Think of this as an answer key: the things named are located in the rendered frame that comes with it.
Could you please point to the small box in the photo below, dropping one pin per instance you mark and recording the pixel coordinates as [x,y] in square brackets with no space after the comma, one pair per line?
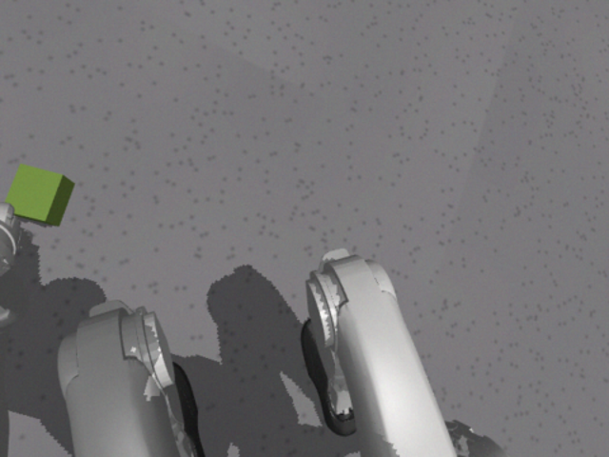
[39,195]

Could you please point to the right robot hand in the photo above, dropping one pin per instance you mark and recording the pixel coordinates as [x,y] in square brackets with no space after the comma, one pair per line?
[465,440]

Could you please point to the left robot arm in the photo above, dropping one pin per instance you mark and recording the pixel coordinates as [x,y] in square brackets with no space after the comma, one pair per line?
[14,303]

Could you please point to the left robot hand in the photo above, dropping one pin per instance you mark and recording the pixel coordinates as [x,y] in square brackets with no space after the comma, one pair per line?
[25,239]

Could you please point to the left robot foot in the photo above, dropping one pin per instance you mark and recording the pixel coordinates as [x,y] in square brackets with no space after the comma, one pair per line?
[189,410]

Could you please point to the right robot foot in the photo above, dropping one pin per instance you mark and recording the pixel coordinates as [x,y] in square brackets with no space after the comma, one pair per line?
[343,425]

